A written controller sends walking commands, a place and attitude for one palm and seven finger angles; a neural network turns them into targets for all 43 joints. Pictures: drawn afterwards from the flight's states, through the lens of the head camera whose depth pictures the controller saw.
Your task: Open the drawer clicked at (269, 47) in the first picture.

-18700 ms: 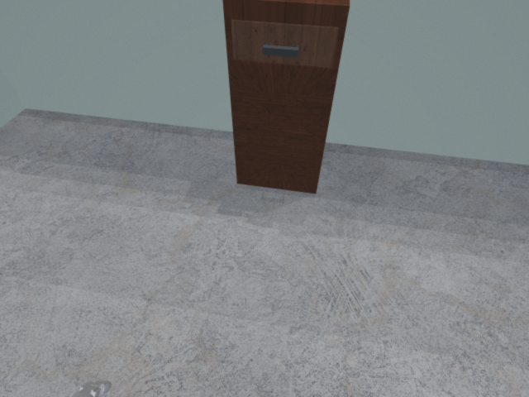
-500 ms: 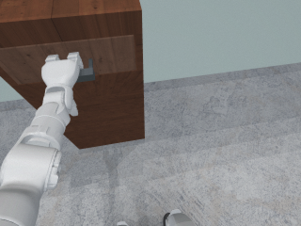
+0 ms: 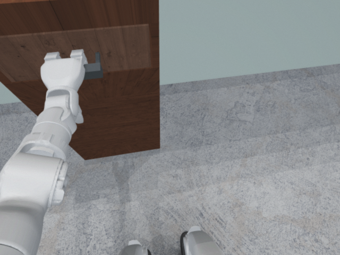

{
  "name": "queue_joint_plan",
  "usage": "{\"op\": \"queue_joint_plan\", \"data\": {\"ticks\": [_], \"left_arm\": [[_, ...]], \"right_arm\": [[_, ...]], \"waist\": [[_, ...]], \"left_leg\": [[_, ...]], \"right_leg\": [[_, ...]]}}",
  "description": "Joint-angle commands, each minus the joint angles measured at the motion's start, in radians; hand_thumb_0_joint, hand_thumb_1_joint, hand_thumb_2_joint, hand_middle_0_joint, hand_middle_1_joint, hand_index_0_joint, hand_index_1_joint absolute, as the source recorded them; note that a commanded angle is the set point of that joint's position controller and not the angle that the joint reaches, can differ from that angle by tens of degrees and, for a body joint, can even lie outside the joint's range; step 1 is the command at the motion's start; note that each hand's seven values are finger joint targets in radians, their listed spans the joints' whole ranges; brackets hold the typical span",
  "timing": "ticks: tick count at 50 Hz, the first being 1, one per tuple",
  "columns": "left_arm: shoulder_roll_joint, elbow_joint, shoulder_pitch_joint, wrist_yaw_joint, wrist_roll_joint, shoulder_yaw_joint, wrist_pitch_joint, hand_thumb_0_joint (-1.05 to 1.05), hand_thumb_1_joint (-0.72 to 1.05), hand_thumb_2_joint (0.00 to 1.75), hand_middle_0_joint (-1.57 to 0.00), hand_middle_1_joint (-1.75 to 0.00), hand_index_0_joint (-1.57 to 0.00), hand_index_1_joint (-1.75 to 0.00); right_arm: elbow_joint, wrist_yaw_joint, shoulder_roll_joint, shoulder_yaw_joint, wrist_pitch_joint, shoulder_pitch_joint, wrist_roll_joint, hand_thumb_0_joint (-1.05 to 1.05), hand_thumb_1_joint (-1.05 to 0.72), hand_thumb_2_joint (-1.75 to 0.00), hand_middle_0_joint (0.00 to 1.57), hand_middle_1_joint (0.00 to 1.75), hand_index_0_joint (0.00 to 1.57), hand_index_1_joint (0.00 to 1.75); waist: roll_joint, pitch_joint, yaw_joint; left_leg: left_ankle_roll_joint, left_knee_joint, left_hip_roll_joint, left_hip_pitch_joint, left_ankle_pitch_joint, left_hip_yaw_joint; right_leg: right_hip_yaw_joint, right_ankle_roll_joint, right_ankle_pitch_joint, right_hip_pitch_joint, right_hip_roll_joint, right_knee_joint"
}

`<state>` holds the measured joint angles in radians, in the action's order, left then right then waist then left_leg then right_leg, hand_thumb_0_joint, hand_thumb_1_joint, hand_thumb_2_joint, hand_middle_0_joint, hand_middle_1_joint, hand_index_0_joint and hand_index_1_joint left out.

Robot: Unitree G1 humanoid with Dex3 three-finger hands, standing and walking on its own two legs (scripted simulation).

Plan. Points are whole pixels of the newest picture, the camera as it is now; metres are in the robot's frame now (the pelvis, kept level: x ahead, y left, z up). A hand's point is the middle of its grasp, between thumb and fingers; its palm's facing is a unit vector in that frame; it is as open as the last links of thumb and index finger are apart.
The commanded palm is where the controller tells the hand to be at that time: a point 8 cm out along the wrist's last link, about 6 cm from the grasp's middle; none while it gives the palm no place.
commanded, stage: lower the fingers behind the handle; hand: left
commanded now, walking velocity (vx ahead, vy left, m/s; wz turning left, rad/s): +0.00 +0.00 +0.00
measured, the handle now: (74, 65) +0.58 +0.19 +0.04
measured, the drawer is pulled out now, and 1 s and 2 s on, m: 0.00 0.00 0.11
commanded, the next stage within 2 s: close the thumb around the handle in 0.16 s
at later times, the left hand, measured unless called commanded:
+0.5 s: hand (72, 87) +0.53 +0.19 +0.02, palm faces -0.03 +0.00 -1.00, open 12.2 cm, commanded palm +0.51 +0.19 +0.07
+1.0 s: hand (73, 86) +0.53 +0.19 +0.02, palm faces -0.05 +0.00 -1.00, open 5.7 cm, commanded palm +0.51 +0.19 +0.07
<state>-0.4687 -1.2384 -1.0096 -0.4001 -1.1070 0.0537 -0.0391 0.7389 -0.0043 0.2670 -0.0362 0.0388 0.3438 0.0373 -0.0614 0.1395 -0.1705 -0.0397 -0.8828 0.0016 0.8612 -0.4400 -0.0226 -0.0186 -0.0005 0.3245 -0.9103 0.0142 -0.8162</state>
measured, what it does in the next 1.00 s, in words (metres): stands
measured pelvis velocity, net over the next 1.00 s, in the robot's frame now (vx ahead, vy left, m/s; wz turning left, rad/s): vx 0.01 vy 0.00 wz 0.00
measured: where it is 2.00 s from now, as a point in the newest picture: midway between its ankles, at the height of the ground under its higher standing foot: outside the picture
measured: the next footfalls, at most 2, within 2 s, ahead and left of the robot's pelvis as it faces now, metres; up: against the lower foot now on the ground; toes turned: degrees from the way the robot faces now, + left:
none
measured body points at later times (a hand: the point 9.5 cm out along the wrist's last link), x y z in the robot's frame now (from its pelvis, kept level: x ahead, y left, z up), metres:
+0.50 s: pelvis +0.00 +0.00 +0.00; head +0.13 +0.00 +0.43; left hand +0.52 +0.19 +0.07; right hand -0.03 -0.27 -0.13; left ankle -0.03 +0.09 -0.69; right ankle +0.02 -0.12 -0.69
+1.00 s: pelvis +0.01 +0.00 +0.00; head +0.14 +0.00 +0.43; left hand +0.53 +0.19 +0.07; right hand -0.01 -0.27 -0.13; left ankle -0.03 +0.09 -0.69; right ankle +0.02 -0.12 -0.69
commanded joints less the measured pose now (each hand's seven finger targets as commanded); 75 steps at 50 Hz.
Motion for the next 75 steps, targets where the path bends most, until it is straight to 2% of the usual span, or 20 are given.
{"op": "queue_joint_plan", "data": {"ticks": [1,3,5,6,8,13,27,30,32,38,43,44,47,51,55,62,63,65,68,75], "left_arm": [[-0.303,0.135,-0.428,-0.008,0.007,-0.07,-0.017,0.0,-0.5,0.3,-0.3,-1.2,-0.3,-1.2],[-0.272,0.165,-0.443,0.0,0.003,-0.045,-0.002,0.0,-0.5,0.3,-0.3,-1.2,-0.3,-1.2],[-0.303,0.162,-0.427,0.005,0.003,-0.072,0.006,0.0,-0.5,0.3,-0.3,-1.2,-0.3,-1.2],[-0.274,0.181,-0.455,0.004,-0.001,-0.043,0.017,0.0,-0.5,0.3,-0.3,-1.2,-0.3,-1.2],[-0.27,0.157,-0.409,0.004,0.003,-0.053,0.024,0.0,-0.5,0.3,-0.3,-1.2,-0.3,-1.2],[-0.285,0.168,-0.4,-0.004,0.007,-0.066,0.034,0.0,-0.5,0.3,-0.3,-1.2,-0.3,-1.2],[-0.236,0.152,-0.481,-0.028,0.004,-0.026,-0.013,0.0,0.28,0.64,-0.36,-1.28,-0.36,-1.28],[-0.272,0.143,-0.462,-0.016,0.006,-0.055,-0.016,0.0,0.45,0.71,-0.37,-1.3,-0.37,-1.3],[-0.224,0.15,-0.456,-0.009,0.007,-0.021,-0.014,0.0,0.56,0.76,-0.38,-1.31,-0.38,-1.31],[-0.24,0.164,-0.411,0.0,0.006,-0.042,0.002,0.0,0.9,0.9,-0.4,-1.35,-0.4,-1.35],[-0.206,0.181,-0.41,-0.002,0.006,-0.02,0.012,0.0,0.9,0.9,-0.4,-1.35,-0.4,-1.35],[-0.231,0.198,-0.42,-0.005,0.007,-0.04,0.014,0.0,0.9,0.9,-0.4,-1.35,-0.4,-1.35],[-0.188,0.219,-0.408,-0.008,0.013,-0.02,0.02,0.0,0.9,0.9,-0.4,-1.35,-0.4,-1.35],[-0.209,0.227,-0.396,-0.01,0.01,-0.036,0.017,0.0,0.9,0.9,-0.4,-1.35,-0.4,-1.35],[-0.142,0.233,-0.341,-0.006,0.019,-0.006,0.017,0.0,0.9,0.9,-0.4,-1.35,-0.4,-1.35],[-0.108,0.317,-0.192,-0.002,0.034,-0.014,0.027,0.0,0.9,0.9,-0.4,-1.35,-0.4,-1.35],[-0.093,0.301,-0.144,-0.001,0.034,-0.005,0.023,0.0,0.9,0.9,-0.4,-1.35,-0.4,-1.35],[-0.09,0.33,-0.128,-0.004,0.037,-0.012,0.028,0.0,0.9,0.9,-0.4,-1.35,-0.4,-1.35],[-0.074,0.328,-0.084,-0.014,0.032,-0.003,0.025,0.0,0.9,0.9,-0.4,-1.35,-0.4,-1.35],[-0.06,0.409,-0.032,-0.037,0.024,-0.011,0.031,0.0,0.9,0.9,-0.4,-1.35,-0.4,-1.35]], "right_arm": [[-0.031,-0.025,0.175,-0.046,-0.012,0.191,-0.001,0.0,-0.9,-0.9,0.2,0.3,0.2,0.3],[-0.036,-0.025,0.17,-0.048,-0.018,0.196,-0.002,0.0,-0.9,-0.9,0.2,0.3,0.2,0.3],[-0.036,-0.024,0.178,-0.048,-0.015,0.197,-0.002,0.0,-0.9,-0.9,0.2,0.3,0.2,0.3],[-0.038,-0.027,0.17,-0.048,-0.02,0.201,0.0,0.0,-0.9,-0.9,0.2,0.3,0.2,0.3],[-0.036,-0.025,0.171,-0.049,-0.022,0.204,-0.001,0.0,-0.9,-0.9,0.2,0.3,0.2,0.3],[-0.032,-0.022,0.174,-0.051,-0.023,0.209,-0.001,0.0,-0.9,-0.9,0.2,0.3,0.2,0.3],[-0.018,-0.016,0.175,-0.054,-0.018,0.22,0.0,0.0,-0.9,-0.9,0.2,0.3,0.2,0.3],[-0.019,-0.017,0.179,-0.052,-0.013,0.216,0.002,0.0,-0.9,-0.9,0.2,0.3,0.2,0.3],[-0.025,-0.017,0.172,-0.053,-0.014,0.222,0.001,0.0,-0.9,-0.9,0.2,0.3,0.2,0.3],[-0.029,-0.019,0.171,-0.053,-0.01,0.217,0.002,0.0,-0.9,-0.9,0.2,0.3,0.2,0.3],[-0.031,-0.018,0.165,-0.056,-0.009,0.215,0.001,0.0,-0.9,-0.9,0.2,0.3,0.2,0.3],[-0.029,-0.017,0.169,-0.057,-0.009,0.218,0.002,0.0,-0.9,-0.9,0.2,0.3,0.2,0.3],[-0.03,-0.011,0.162,-0.062,-0.008,0.223,0.004,0.0,-0.9,-0.9,0.2,0.3,0.2,0.3],[-0.025,-0.011,0.163,-0.064,-0.004,0.22,0.004,0.0,-0.9,-0.9,0.2,0.3,0.2,0.3],[-0.026,-0.004,0.156,-0.07,0.001,0.215,0.003,0.0,-0.9,-0.9,0.2,0.3,0.2,0.3],[-0.039,0.002,0.145,-0.078,0.009,0.194,-0.002,0.0,-0.9,-0.9,0.2,0.3,0.2,0.3],[-0.042,0.003,0.142,-0.077,0.012,0.183,-0.003,0.0,-0.9,-0.9,0.2,0.3,0.2,0.3],[-0.047,0.003,0.142,-0.081,0.016,0.173,-0.006,0.0,-0.9,-0.9,0.2,0.3,0.2,0.3],[-0.049,0.001,0.139,-0.08,0.017,0.15,-0.009,0.0,-0.9,-0.9,0.2,0.3,0.2,0.3],[-0.068,0.0,0.125,-0.083,0.021,0.109,-0.015,0.0,-0.9,-0.9,0.2,0.3,0.2,0.3]], "waist": [[0.006,0.469,-0.026],[-0.025,0.483,-0.023],[-0.023,0.484,-0.016],[-0.032,0.487,-0.028],[0.0,0.465,-0.021],[-0.013,0.471,-0.015],[-0.047,0.475,-0.043],[-0.022,0.495,-0.037],[-0.037,0.479,-0.039],[-0.024,0.489,-0.023],[-0.03,0.469,-0.027],[-0.045,0.488,-0.021],[-0.049,0.514,-0.021],[-0.034,0.513,-0.014],[-0.043,0.508,-0.008],[-0.022,0.523,0.037],[-0.012,0.48,0.044],[0.019,0.482,0.048],[0.042,0.412,0.052],[0.031,0.429,0.079]], "left_leg": [[-0.004,0.074,0.018,-0.203,0.381,0.023],[-0.002,0.072,0.017,-0.22,0.385,0.023],[0.001,0.069,0.014,-0.225,0.399,0.028],[-0.001,0.066,0.012,-0.229,0.393,0.029],[-0.002,0.065,0.012,-0.212,0.386,0.03],[-0.001,0.064,0.013,-0.205,0.378,0.029],[0.008,0.069,0.004,-0.273,0.423,0.048],[0.007,0.061,0.005,-0.27,0.454,0.045],[0.008,0.064,0.003,-0.279,0.459,0.046],[0.008,0.056,0.003,-0.28,0.494,0.043],[0.008,0.059,0.003,-0.282,0.488,0.04],[0.013,0.06,0.0,-0.297,0.503,0.045],[0.015,0.054,-0.002,-0.33,0.552,0.049],[0.013,0.057,-0.003,-0.326,0.57,0.044],[0.019,0.06,-0.006,-0.356,0.613,0.045],[0.015,0.084,-0.007,-0.387,0.673,0.034],[0.013,0.091,-0.006,-0.374,0.665,0.029],[0.012,0.099,-0.004,-0.371,0.659,0.03],[0.007,0.12,0.002,-0.346,0.59,0.015],[0.01,0.131,0.008,-0.381,0.621,0.013]], "right_leg": [[0.012,-0.017,-0.313,0.333,0.03,0.057],[0.01,-0.019,-0.307,0.32,0.032,0.056],[0.008,-0.022,-0.305,0.311,0.034,0.05],[0.007,-0.02,-0.297,0.299,0.034,0.05],[0.005,-0.02,-0.292,0.299,0.035,0.052],[0.006,-0.021,-0.284,0.296,0.036,0.05],[-0.01,-0.022,-0.268,0.238,0.04,0.054],[-0.006,-0.023,-0.304,0.269,0.04,0.047],[-0.01,-0.022,-0.3,0.255,0.04,0.051],[-0.008,-0.022,-0.332,0.276,0.04,0.045],[-0.007,-0.022,-0.328,0.269,0.041,0.051],[-0.008,-0.023,-0.333,0.27,0.041,0.045],[-0.01,-0.022,-0.355,0.274,0.045,0.046],[-0.008,-0.021,-0.378,0.298,0.043,0.048],[-0.011,-0.023,-0.393,0.298,0.047,0.056],[-0.007,-0.022,-0.458,0.378,0.045,0.071],[-0.01,-0.023,-0.456,0.38,0.045,0.079],[-0.006,-0.024,-0.464,0.405,0.043,0.084],[-0.006,-0.024,-0.447,0.412,0.042,0.101],[0.0,-0.031,-0.474,0.451,0.038,0.101]]}}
